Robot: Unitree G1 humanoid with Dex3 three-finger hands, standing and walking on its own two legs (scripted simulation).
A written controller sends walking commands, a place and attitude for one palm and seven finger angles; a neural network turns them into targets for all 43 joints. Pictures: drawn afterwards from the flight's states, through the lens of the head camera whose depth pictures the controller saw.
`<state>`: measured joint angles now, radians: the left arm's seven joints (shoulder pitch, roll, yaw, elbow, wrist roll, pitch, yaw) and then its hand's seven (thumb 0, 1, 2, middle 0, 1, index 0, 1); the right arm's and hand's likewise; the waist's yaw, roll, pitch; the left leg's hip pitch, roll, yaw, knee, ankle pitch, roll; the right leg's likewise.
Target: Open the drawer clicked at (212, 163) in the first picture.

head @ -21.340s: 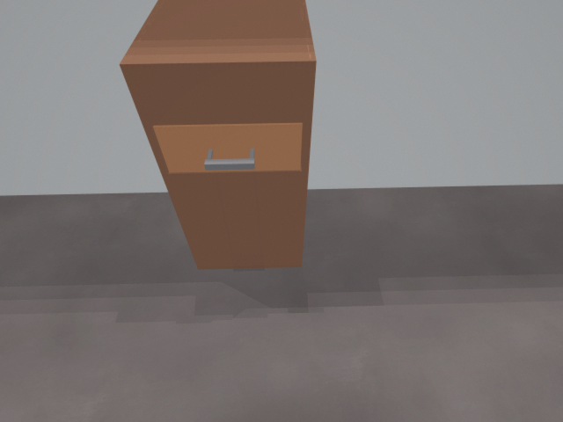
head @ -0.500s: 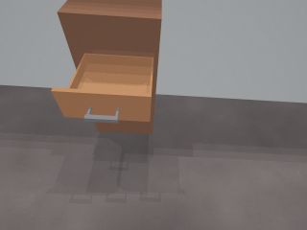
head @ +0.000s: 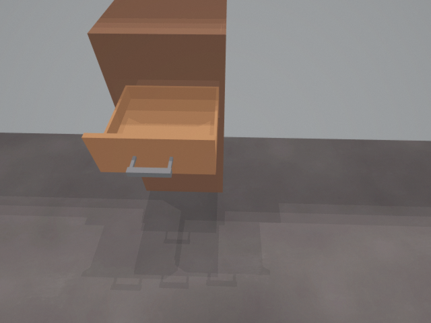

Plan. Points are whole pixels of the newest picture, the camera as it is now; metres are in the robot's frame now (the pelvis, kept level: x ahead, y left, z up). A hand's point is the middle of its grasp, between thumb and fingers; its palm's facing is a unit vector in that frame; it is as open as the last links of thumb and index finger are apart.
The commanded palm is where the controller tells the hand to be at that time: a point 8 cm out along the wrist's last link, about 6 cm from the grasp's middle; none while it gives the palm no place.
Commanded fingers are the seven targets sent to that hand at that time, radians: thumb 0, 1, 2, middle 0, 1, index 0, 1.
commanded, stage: let the arm hang, fingers relaxed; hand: left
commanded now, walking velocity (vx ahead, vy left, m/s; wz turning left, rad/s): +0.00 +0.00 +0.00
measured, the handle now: (150, 166) +0.55 +0.23 -0.14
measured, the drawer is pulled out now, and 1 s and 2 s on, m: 0.30 0.30 0.30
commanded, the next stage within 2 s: look to check the result in 0.30 s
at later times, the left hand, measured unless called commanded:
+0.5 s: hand out of the picture -0.02 +0.15 -0.18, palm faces +0.05 -0.98 -0.18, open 7.3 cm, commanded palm none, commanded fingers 0.00 0.90 0.90 -0.20 -0.30 -0.20 -0.30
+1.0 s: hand out of the picture +0.00 +0.14 -0.18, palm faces +0.04 -0.98 -0.19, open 7.3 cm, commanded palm none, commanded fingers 0.00 0.90 0.90 -0.20 -0.30 -0.20 -0.30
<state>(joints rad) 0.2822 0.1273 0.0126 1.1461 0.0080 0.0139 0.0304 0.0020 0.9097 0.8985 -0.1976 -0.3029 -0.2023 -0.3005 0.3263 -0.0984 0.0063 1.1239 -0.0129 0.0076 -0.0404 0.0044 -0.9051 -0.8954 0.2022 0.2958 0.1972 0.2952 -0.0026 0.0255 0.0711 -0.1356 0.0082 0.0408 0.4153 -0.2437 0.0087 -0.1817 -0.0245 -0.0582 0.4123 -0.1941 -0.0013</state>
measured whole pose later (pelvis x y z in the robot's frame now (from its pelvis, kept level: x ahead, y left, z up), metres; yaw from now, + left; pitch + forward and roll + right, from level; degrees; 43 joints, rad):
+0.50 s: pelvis +0.00 -0.01 +0.00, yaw +0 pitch -2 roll +0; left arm 0.29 0.11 0.02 1.15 0.01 0.00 0.03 0.00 0.91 0.90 -0.20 -0.30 -0.20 -0.30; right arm 0.33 -0.11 -0.01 1.13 -0.01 0.00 -0.05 0.00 -0.91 -0.90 0.20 0.30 0.20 0.30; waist 0.00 0.02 0.07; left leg -0.14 0.03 0.04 0.41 -0.24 -0.01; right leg -0.19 0.00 -0.06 0.41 -0.19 -0.02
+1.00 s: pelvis +0.00 -0.02 +0.00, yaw -1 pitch -2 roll +0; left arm 0.27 0.12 0.02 1.14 0.01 0.00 0.04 0.00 0.91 0.90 -0.20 -0.30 -0.20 -0.30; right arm 0.31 -0.10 -0.01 1.13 -0.02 0.01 -0.05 0.00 -0.91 -0.90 0.20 0.30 0.20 0.30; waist -0.01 0.02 0.08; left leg -0.13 0.05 0.04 0.40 -0.24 -0.03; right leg -0.18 0.01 -0.06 0.40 -0.19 -0.03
